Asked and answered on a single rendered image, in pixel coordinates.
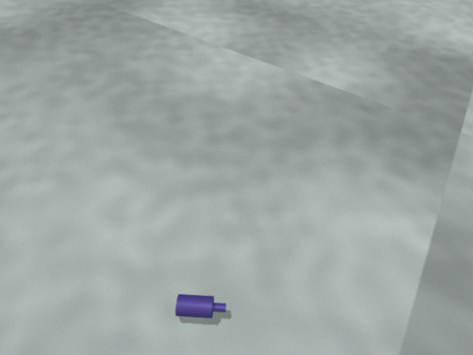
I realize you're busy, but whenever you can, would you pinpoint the bottle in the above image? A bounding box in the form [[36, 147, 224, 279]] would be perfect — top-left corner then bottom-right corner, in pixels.
[[176, 294, 226, 318]]

